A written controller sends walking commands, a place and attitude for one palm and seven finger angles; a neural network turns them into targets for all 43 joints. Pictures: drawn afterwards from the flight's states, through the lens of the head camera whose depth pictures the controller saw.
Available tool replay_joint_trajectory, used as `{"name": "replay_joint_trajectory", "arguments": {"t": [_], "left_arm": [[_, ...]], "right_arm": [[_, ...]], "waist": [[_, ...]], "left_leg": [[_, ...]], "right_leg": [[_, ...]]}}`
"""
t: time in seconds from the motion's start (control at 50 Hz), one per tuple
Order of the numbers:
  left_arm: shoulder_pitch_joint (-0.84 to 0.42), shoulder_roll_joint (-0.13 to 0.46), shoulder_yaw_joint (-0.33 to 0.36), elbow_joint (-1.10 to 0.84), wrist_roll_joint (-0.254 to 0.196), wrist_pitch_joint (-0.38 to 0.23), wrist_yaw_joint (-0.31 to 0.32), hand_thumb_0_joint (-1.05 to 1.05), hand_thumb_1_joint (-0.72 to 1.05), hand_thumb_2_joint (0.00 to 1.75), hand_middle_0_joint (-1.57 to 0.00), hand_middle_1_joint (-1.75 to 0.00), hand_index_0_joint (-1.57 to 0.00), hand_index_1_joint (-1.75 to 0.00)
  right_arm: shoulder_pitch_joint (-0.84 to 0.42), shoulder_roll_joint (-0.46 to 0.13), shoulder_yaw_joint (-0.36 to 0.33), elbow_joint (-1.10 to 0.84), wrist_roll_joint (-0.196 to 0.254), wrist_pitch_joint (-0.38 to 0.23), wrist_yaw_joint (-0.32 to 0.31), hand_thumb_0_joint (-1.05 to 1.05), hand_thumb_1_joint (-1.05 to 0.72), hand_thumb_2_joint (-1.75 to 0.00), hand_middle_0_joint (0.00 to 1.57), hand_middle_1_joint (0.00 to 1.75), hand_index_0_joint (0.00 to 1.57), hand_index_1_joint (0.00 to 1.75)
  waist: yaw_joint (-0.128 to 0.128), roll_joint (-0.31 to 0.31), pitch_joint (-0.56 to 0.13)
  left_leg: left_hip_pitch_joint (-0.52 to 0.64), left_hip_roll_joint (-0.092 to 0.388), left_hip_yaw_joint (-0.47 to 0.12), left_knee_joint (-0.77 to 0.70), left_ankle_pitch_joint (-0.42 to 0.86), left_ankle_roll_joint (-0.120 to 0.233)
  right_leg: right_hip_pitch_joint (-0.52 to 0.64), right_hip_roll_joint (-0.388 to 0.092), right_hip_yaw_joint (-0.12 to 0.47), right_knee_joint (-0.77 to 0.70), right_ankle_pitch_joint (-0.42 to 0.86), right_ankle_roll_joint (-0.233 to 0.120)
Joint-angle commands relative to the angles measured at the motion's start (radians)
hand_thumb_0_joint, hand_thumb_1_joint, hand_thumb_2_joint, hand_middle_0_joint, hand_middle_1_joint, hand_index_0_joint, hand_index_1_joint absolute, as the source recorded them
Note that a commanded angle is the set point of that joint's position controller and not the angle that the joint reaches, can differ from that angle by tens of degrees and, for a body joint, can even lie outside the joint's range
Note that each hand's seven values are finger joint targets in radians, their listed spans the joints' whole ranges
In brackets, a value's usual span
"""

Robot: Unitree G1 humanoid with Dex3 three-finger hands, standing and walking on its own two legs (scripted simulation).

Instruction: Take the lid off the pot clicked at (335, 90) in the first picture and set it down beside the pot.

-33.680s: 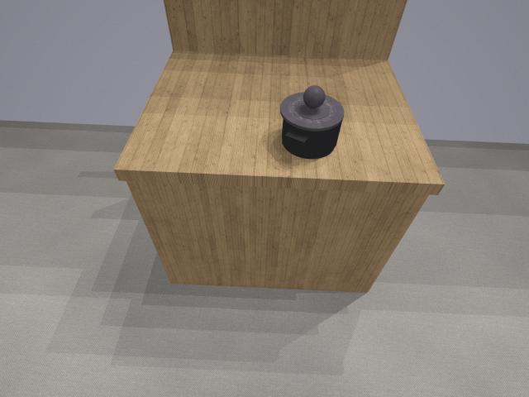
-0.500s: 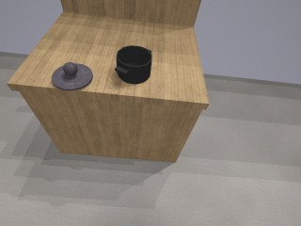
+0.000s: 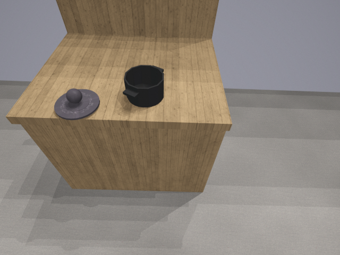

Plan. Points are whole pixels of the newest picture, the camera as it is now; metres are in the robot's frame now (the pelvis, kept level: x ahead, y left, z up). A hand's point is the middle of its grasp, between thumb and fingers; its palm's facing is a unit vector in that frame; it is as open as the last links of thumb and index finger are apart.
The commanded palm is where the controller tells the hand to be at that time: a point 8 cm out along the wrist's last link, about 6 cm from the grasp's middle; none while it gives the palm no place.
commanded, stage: let the arm hang, fingers relaxed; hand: left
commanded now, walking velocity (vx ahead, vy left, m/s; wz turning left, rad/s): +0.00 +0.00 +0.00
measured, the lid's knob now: (74, 95) +0.62 +0.38 -0.03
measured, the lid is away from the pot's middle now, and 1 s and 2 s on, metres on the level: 0.26 0.26 0.26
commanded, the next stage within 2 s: look to check the result in 1.00 s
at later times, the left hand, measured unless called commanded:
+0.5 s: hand out of the picture +0.00 +0.16 -0.18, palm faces +0.05 -0.98 -0.17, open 7.3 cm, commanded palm none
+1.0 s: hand out of the picture +0.00 +0.15 -0.18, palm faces +0.04 -0.98 -0.18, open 7.3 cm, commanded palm none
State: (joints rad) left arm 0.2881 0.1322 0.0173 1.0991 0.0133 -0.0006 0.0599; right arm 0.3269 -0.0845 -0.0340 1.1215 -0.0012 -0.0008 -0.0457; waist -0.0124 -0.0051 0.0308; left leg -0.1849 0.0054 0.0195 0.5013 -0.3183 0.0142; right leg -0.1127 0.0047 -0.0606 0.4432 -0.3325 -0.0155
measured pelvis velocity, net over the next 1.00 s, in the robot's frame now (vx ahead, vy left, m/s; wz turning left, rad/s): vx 0.01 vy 0.00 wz -0.01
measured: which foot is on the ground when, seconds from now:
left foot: down 0.00-1.00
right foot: down 0.00-1.00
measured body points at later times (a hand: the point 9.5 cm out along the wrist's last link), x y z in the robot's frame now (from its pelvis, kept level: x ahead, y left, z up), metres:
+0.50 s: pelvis +0.01 +0.00 +0.00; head +0.03 +0.01 +0.45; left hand -0.01 +0.21 -0.16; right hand -0.02 -0.21 -0.16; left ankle -0.03 +0.11 -0.74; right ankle -0.06 -0.11 -0.74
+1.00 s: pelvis +0.01 +0.00 +0.00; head +0.03 +0.00 +0.45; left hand +0.00 +0.21 -0.16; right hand -0.02 -0.20 -0.16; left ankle -0.03 +0.11 -0.74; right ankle -0.06 -0.11 -0.74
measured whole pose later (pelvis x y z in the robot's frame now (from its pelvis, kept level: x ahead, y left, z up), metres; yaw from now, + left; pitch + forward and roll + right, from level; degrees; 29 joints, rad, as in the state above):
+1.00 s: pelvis +0.01 +0.00 +0.00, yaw +0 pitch +0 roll +0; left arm 0.31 0.11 0.02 1.11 0.01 -0.01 0.06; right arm 0.32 -0.08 -0.04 1.14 0.00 -0.01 -0.05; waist -0.01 -0.01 0.04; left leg -0.15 0.01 0.03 0.47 -0.32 0.01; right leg -0.09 0.00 -0.05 0.42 -0.34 -0.02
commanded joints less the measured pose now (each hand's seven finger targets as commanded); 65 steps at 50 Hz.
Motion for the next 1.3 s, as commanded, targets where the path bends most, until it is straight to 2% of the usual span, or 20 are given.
{"name": "replay_joint_trajectory", "arguments": {"t": [0.0, 0.08, 0.12, 0.18, 0.28, 0.3, 0.38, 0.42, 0.48, 0.56, 0.6, 0.68, 0.84, 1.0, 1.08, 1.1, 1.14, 1.18, 1.22, 1.28], "left_arm": [[0.089, 0.072, 0.012, -0.018, -0.006, -0.013, -0.001, 0.0, 0.9, 0.9, -0.2, -0.3, -0.2, -0.3], [0.092, 0.072, 0.015, -0.018, -0.008, -0.015, 0.0, 0.0, 0.9, 0.9, -0.2, -0.3, -0.2, -0.3], [0.088, 0.07, 0.013, -0.02, -0.007, -0.014, 0.0, 0.0, 0.9, 0.9, -0.2, -0.3, -0.2, -0.3], [0.094, 0.068, 0.013, -0.013, -0.007, -0.015, 0.0, 0.0, 0.9, 0.9, -0.2, -0.3, -0.2, -0.3], [0.099, 0.067, 0.012, -0.009, -0.008, -0.014, 0.001, 0.0, 0.9, 0.9, -0.2, -0.3, -0.2, -0.3], [0.097, 0.067, 0.012, -0.011, -0.007, -0.013, 0.001, 0.0, 0.9, 0.9, -0.2, -0.3, -0.2, -0.3], [0.098, 0.064, 0.012, -0.007, -0.007, -0.013, 0.001, 0.0, 0.9, 0.9, -0.2, -0.3, -0.2, -0.3], [0.096, 0.062, 0.01, -0.007, -0.007, -0.011, 0.0, 0.0, 0.9, 0.9, -0.2, -0.3, -0.2, -0.3], [0.105, 0.06, 0.011, -0.003, -0.008, -0.015, 0.0, 0.0, 0.9, 0.9, -0.2, -0.3, -0.2, -0.3], [0.104, 0.061, 0.011, -0.003, -0.008, -0.015, 0.001, 0.0, 0.9, 0.9, -0.2, -0.3, -0.2, -0.3], [0.104, 0.062, 0.011, -0.004, -0.007, -0.013, 0.001, 0.0, 0.9, 0.9, -0.2, -0.3, -0.2, -0.3], [0.112, 0.061, 0.011, -0.002, -0.008, -0.017, 0.002, 0.0, 0.9, 0.9, -0.2, -0.3, -0.2, -0.3], [0.112, 0.059, 0.01, -0.003, -0.008, -0.015, 0.002, 0.0, 0.9, 0.9, -0.2, -0.3, -0.2, -0.3], [0.112, 0.059, 0.009, -0.005, -0.008, -0.016, 0.002, 0.0, 0.9, 0.9, -0.2, -0.3, -0.2, -0.3], [0.118, 0.058, 0.011, -0.002, -0.009, -0.019, 0.003, 0.0, 0.9, 0.9, -0.2, -0.3, -0.2, -0.3], [0.116, 0.06, 0.01, -0.002, -0.008, -0.018, 0.003, 0.0, 0.9, 0.9, -0.2, -0.3, -0.2, -0.3], [0.113, 0.058, 0.01, -0.003, -0.009, -0.017, 0.003, 0.0, 0.9, 0.9, -0.2, -0.3, -0.2, -0.3], [0.118, 0.057, 0.011, -0.001, -0.009, -0.017, 0.003, 0.0, 0.9, 0.9, -0.2, -0.3, -0.2, -0.3], [0.114, 0.055, 0.01, -0.001, -0.009, -0.015, 0.002, 0.0, 0.9, 0.9, -0.2, -0.3, -0.2, -0.3], [0.119, 0.057, 0.009, 0.004, -0.009, -0.017, 0.002, 0.0, 0.9, 0.9, -0.2, -0.3, -0.2, -0.3]], "right_arm": [[0.086, -0.078, -0.018, -0.014, -0.001, -0.013, -0.006, 0.0, -0.9, -0.9, 0.2, 0.3, 0.2, 0.3], [0.09, -0.086, -0.019, -0.011, -0.002, -0.016, -0.008, 0.0, -0.9, -0.9, 0.2, 0.3, 0.2, 0.3], [0.092, -0.084, -0.019, -0.011, -0.001, -0.014, -0.009, 0.0, -0.9, -0.9, 0.2, 0.3, 0.2, 0.3], [0.091, -0.09, -0.019, -0.008, -0.002, -0.016, -0.011, 0.0, -0.9, -0.9, 0.2, 0.3, 0.2, 0.3], [0.09, -0.092, -0.018, -0.006, -0.001, -0.015, -0.013, 0.0, -0.9, -0.9, 0.2, 0.3, 0.2, 0.3], [0.09, -0.086, -0.019, -0.006, 0.001, -0.013, -0.012, 0.0, -0.9, -0.9, 0.2, 0.3, 0.2, 0.3], [0.091, -0.09, -0.018, -0.005, -0.001, -0.014, -0.012, 0.0, -0.9, -0.9, 0.2, 0.3, 0.2, 0.3], [0.09, -0.088, -0.017, -0.003, -0.001, -0.012, -0.012, 0.0, -0.9, -0.9, 0.2, 0.3, 0.2, 0.3], [0.09, -0.09, -0.018, -0.004, -0.001, -0.015, -0.013, 0.0, -0.9, -0.9, 0.2, 0.3, 0.2, 0.3], [0.093, -0.087, -0.016, 0.0, -0.001, -0.015, -0.013, 0.0, -0.9, -0.9, 0.2, 0.3, 0.2, 0.3], [0.092, -0.082, -0.016, 0.001, 0.001, -0.013, -0.012, 0.0, -0.9, -0.9, 0.2, 0.3, 0.2, 0.3], [0.093, -0.084, -0.017, 0.002, 0.0, -0.016, -0.013, 0.0, -0.9, -0.9, 0.2, 0.3, 0.2, 0.3], [0.092, -0.079, -0.017, 0.005, 0.0, -0.013, -0.012, 0.0, -0.9, -0.9, 0.2, 0.3, 0.2, 0.3], [0.093, -0.079, -0.017, 0.007, 0.001, -0.013, -0.013, 0.0, -0.9, -0.9, 0.2, 0.3, 0.2, 0.3], [0.096, -0.082, -0.018, 0.008, 0.002, -0.017, -0.015, 0.0, -0.9, -0.9, 0.2, 0.3, 0.2, 0.3], [0.094, -0.079, -0.018, 0.009, 0.003, -0.015, -0.015, 0.0, -0.9, -0.9, 0.2, 0.3, 0.2, 0.3], [0.096, -0.082, -0.017, 0.009, 0.001, -0.015, -0.015, 0.0, -0.9, -0.9, 0.2, 0.3, 0.2, 0.3], [0.097, -0.081, -0.017, 0.009, 0.001, -0.016, -0.016, 0.0, -0.9, -0.9, 0.2, 0.3, 0.2, 0.3], [0.095, -0.08, -0.016, 0.01, 0.001, -0.014, -0.015, 0.0, -0.9, -0.9, 0.2, 0.3, 0.2, 0.3], [0.094, -0.081, -0.017, 0.01, 0.001, -0.014, -0.014, 0.0, -0.9, -0.9, 0.2, 0.3, 0.2, 0.3]], "waist": [[0.006, 0.011, 0.04], [0.004, 0.024, 0.007], [0.002, 0.021, 0.026], [0.002, 0.024, 0.005], [0.002, 0.019, 0.015], [0.001, 0.008, 0.036], [0.0, 0.017, 0.035], [0.001, 0.024, 0.057], [0.001, 0.013, 0.023], [0.001, 0.009, 0.026], [0.002, 0.015, 0.051], [0.002, 0.002, 0.018], [0.002, 0.013, 0.049], [-0.001, 0.012, 0.047], [0.0, 0.017, 0.012], [-0.001, 0.001, 0.024], [-0.002, 0.021, 0.028], [0.0, 0.014, 0.025], [0.001, 0.014, 0.05], [0.001, 0.008, 0.035]], "left_leg": [[-0.022, 0.084, -0.059, -0.061, 0.329, 0.043], [0.004, 0.084, -0.053, -0.052, 0.379, 0.041], [0.006, 0.088, -0.056, -0.059, 0.381, 0.043], [0.028, 0.089, -0.056, -0.055, 0.408, 0.043], [0.036, 0.089, -0.055, -0.057, 0.42, 0.043], [0.025, 0.09, -0.054, -0.062, 0.397, 0.043], [0.027, 0.089, -0.055, -0.069, 0.388, 0.042], [0.018, 0.091, -0.058, -0.081, 0.357, 0.044], [0.042, 0.089, -0.057, -0.072, 0.381, 0.045], [0.039, 0.089, -0.054, -0.073, 0.385, 0.044], [0.021, 0.086, -0.054, -0.078, 0.358, 0.042], [0.039, 0.085, -0.049, -0.068, 0.386, 0.041], [0.027, 0.084, -0.046, -0.077, 0.345, 0.039], [0.032, 0.086, -0.049, -0.077, 0.356, 0.039], [0.057, 0.088, -0.044, -0.063, 0.415, 0.04], [0.053, 0.087, -0.047, -0.067, 0.404, 0.039], [0.053, 0.089, -0.046, -0.071, 0.405, 0.039], [0.054, 0.089, -0.046, -0.069, 0.411, 0.039], [0.037, 0.088, -0.048, -0.08, 0.371, 0.039], [0.052, 0.089, -0.047, -0.076, 0.382, 0.041]], "right_leg": [[-0.017, -0.093, 0.066, -0.059, 0.327, -0.04], [0.006, -0.098, 0.063, -0.053, 0.378, -0.04], [-0.01, -0.093, 0.059, -0.055, 0.365, -0.039], [-0.003, -0.094, 0.058, -0.054, 0.376, -0.037], [-0.008, -0.093, 0.057, -0.056, 0.379, -0.036], [-0.017, -0.091, 0.055, -0.059, 0.365, -0.036], [-0.014, -0.091, 0.056, -0.06, 0.352, -0.035], [-0.029, -0.088, 0.053, -0.066, 0.312, -0.033], [-0.015, -0.091, 0.061, -0.066, 0.341, -0.035], [-0.012, -0.09, 0.06, -0.065, 0.353, -0.035], [-0.021, -0.09, 0.062, -0.069, 0.338, -0.035], [-0.002, -0.095, 0.065, -0.066, 0.382, -0.035], [-0.02, -0.092, 0.072, -0.073, 0.35, -0.034], [-0.025, -0.089, 0.067, -0.072, 0.347, -0.033], [-0.005, -0.093, 0.07, -0.065, 0.4, -0.033], [-0.013, -0.09, 0.07, -0.064, 0.398, -0.033], [-0.014, -0.09, 0.069, -0.063, 0.39, -0.034], [-0.009, -0.091, 0.067, -0.064, 0.393, -0.033], [-0.022, -0.089, 0.067, -0.07, 0.355, -0.033], [-0.02, -0.091, 0.07, -0.072, 0.365, -0.032]]}}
